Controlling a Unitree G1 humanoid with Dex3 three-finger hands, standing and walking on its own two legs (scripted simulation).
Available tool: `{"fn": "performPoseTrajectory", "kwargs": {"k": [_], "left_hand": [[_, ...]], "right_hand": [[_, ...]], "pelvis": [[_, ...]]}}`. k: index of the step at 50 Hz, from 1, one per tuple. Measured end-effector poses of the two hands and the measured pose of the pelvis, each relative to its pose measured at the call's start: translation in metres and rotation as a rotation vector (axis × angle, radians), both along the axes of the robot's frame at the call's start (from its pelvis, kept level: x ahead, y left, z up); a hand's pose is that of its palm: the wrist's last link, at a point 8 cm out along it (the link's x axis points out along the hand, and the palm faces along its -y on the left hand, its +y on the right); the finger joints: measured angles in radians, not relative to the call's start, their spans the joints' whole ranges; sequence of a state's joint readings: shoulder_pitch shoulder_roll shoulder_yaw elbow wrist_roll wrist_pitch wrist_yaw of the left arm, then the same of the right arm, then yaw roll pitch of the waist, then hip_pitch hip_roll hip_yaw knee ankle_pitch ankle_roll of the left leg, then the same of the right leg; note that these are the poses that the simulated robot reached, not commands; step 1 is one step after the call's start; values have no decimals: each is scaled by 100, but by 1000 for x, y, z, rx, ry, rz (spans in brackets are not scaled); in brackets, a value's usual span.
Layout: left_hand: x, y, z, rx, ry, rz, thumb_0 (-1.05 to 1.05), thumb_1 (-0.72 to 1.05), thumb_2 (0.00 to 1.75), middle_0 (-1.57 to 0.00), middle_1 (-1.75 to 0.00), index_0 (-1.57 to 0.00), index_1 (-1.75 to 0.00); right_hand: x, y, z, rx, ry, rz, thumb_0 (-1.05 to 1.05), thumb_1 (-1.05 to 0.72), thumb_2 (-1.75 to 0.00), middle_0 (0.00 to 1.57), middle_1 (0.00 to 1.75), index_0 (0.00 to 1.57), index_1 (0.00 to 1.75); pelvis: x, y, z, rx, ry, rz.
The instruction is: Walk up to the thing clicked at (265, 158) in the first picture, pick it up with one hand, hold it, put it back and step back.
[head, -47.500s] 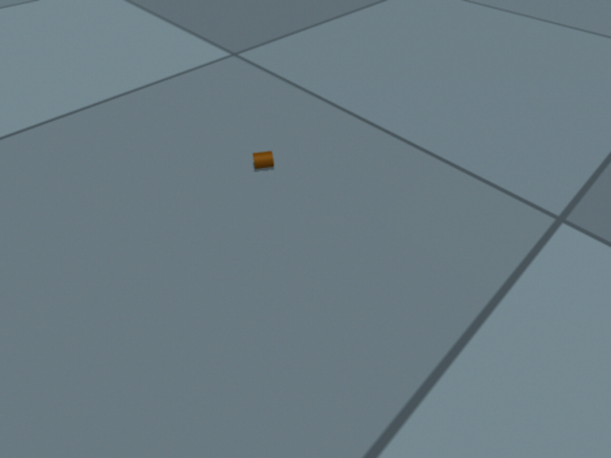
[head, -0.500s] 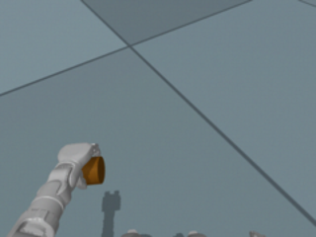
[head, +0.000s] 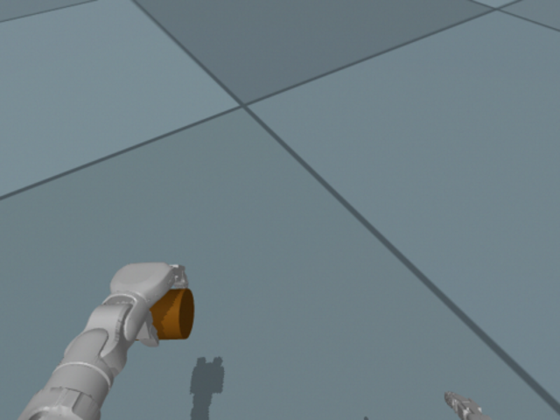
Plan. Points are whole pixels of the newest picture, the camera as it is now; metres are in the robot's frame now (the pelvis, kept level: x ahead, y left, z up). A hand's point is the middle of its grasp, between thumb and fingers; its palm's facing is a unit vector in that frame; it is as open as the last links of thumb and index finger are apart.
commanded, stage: hold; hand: left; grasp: from above
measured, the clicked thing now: (158, 314) +0.32 +0.23 -0.08
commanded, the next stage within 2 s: crouch in 1.44 s
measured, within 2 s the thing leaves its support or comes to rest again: neither
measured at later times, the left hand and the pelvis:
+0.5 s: hand (151, 313) +0.29 +0.21 -0.02, palm faces -0.45 -0.02 -0.89, open 10.7 cm; pelvis -0.01 -0.01 +0.01, yaw +0 degrees
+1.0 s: hand (151, 315) +0.28 +0.21 -0.01, palm faces -0.45 -0.03 -0.89, open 10.7 cm; pelvis -0.01 -0.01 +0.02, yaw +0 degrees
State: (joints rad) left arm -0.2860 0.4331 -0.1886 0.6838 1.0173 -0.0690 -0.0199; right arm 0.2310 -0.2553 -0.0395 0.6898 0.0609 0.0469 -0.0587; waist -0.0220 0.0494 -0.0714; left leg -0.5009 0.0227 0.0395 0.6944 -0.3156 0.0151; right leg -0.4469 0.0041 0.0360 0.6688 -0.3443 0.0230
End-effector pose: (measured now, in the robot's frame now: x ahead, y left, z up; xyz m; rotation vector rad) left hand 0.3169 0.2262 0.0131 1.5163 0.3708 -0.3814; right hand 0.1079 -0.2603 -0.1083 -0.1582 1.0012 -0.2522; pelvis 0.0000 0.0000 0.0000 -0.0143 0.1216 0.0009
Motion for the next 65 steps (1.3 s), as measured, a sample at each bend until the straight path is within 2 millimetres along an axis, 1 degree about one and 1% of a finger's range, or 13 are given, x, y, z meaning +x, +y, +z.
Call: {"fn": "performPoseTrajectory", "kwargs": {"k": [12,29,39,48,56,65], "left_hand": [[-7,-4,14,-1,-12,-4,0,-4,43,-63,-57,-65,-54],[-21,-13,25,-10,-10,-10,0,-5,43,-63,-58,-65,-54],[-26,-15,32,-8,-19,-10,0,-5,43,-63,-58,-66,-54],[-27,-16,37,-14,-18,-10,0,-5,43,-63,-57,-66,-53],[-28,-18,35,-19,-8,-17,0,-5,44,-64,-57,-66,-53],[-21,-17,37,-11,-21,-12,0,-6,44,-64,-56,-67,-52]], "right_hand": [[11,2,5,17,-26,14,0,-90,-89,20,30,20,30],[14,-1,14,19,-52,18,0,-90,-90,20,30,20,30],[17,0,17,27,-66,22,1,-91,-90,20,30,20,30],[23,2,20,35,-81,30,1,-91,-90,20,30,20,30],[28,3,22,35,-80,35,1,-91,-90,20,30,20,30],[26,2,22,31,-61,29,1,-91,-90,20,30,20,30]], "pelvis": [[0,-3,5,6,-29,0],[-6,-8,12,12,-70,-2],[-8,-9,15,15,-88,-3],[-8,-10,17,16,-101,-3],[-7,-11,18,17,-102,-2],[-5,-10,19,17,-103,-2]]}}
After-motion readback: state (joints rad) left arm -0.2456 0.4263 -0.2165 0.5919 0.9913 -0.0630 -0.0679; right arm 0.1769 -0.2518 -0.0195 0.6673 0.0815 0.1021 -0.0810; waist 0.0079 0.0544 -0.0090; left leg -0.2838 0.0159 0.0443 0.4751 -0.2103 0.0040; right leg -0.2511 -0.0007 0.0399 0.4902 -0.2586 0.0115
